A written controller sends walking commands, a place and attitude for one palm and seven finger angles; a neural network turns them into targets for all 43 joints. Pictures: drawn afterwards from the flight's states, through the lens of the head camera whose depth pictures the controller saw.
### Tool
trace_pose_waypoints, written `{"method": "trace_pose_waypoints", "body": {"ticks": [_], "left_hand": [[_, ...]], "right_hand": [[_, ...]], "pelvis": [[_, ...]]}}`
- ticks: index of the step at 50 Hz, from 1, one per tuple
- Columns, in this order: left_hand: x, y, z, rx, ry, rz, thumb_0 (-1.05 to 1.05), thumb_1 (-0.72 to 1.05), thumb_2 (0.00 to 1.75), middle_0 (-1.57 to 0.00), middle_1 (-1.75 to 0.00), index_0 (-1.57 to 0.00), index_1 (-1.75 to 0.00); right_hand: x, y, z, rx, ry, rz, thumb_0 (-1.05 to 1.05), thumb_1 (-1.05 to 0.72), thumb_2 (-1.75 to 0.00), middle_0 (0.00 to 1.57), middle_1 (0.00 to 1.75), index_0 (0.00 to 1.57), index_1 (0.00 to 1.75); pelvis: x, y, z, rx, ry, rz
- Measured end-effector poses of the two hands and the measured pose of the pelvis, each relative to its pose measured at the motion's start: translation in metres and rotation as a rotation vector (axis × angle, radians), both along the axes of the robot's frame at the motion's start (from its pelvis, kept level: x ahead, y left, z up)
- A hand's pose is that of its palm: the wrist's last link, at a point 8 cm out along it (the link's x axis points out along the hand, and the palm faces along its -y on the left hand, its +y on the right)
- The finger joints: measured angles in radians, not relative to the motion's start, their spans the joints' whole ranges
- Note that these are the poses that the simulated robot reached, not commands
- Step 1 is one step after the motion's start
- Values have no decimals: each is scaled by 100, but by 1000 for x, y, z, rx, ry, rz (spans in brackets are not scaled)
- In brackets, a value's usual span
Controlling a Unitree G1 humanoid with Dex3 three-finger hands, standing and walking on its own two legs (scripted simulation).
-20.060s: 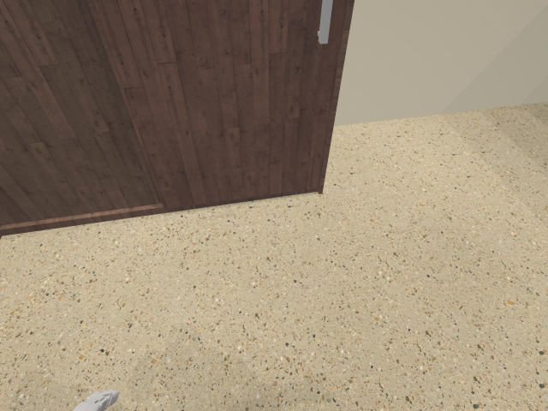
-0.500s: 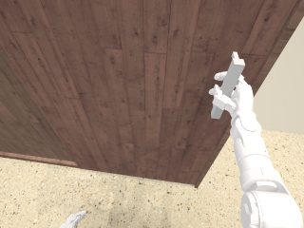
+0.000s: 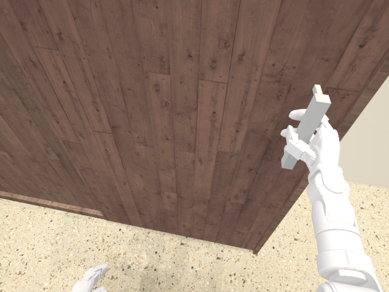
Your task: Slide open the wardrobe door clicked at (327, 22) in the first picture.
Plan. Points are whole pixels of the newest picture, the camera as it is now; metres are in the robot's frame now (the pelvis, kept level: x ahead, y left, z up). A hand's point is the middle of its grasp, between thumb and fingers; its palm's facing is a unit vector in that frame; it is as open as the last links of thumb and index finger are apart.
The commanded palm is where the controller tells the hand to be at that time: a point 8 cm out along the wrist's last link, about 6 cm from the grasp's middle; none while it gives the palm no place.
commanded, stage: tug the door sideways, standing still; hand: right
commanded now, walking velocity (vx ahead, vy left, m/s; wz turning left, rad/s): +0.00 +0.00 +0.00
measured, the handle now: (300, 129) +0.44 -0.17 +0.12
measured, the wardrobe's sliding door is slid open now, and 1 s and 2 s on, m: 0.00 0.05 0.19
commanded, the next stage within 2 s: step sideways, sliding the door along in 0.64 s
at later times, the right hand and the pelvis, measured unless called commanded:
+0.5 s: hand (289, 141) +0.40 -0.14 +0.13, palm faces +0.13 +0.99 -0.01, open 5.6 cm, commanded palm +0.38 -0.14 +0.13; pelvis +0.02 +0.00 +0.00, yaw -6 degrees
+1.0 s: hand (269, 139) +0.41 -0.10 +0.12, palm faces +0.05 +0.99 -0.10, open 5.8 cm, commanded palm +0.39 -0.14 +0.13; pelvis -0.01 +0.01 -0.01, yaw -2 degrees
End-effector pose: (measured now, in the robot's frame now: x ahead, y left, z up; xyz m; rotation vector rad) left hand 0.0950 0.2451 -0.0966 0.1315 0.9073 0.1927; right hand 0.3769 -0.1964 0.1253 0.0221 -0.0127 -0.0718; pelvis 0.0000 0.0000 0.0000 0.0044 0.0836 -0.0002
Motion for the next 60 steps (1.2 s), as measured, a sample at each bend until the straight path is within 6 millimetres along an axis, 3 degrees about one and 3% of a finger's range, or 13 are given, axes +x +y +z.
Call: {"method": "trace_pose_waypoints", "body": {"ticks": [13,21,28,39,46,51,55,60], "left_hand": [[66,-11,4,16,-13,-100,1,90,90,-20,-30,-20,-30],[84,-29,-3,2,-7,-182,1,90,90,-20,-30,-20,-30],[74,-40,-9,-25,1,-206,1,90,90,-20,-30,-20,-30],[33,-39,-23,-26,90,-199,1,90,90,-21,-30,-20,-30],[17,-22,-27,26,86,-70,1,90,90,-21,-30,-20,-30],[13,-7,-34,12,107,-58,1,90,90,-21,-30,-20,-30],[18,13,-42,9,108,-75,1,90,90,-21,-30,-20,-30],[31,39,-30,59,112,-105,1,90,90,-21,-30,-20,-30]], "right_hand": [[-1,1,2,0,30,-19,2,-72,-80,33,140,39,140],[-2,4,4,-18,49,-56,1,-72,-83,35,140,39,140],[-2,8,4,-28,52,-53,1,-72,-82,37,140,39,140],[1,25,3,-51,33,-30,0,-71,-81,39,140,37,140],[5,34,3,-119,-9,35,-4,-66,-79,43,140,37,140],[5,45,4,-128,0,14,-4,-66,-80,44,140,37,140],[5,53,3,-139,-12,-17,-5,-65,-83,45,140,35,140],[5,62,3,-131,-13,-34,-4,-65,-85,45,140,37,140]], "pelvis": [[25,-1,1,6,5,-48],[21,-1,-1,4,8,-92],[13,-3,-3,5,3,-105],[-1,-7,-6,8,4,-108],[-10,-2,-9,-8,-44,-48],[-10,16,-10,-1,-90,-38],[-7,38,-18,14,-121,-62],[-6,53,-9,-12,-123,-85]]}}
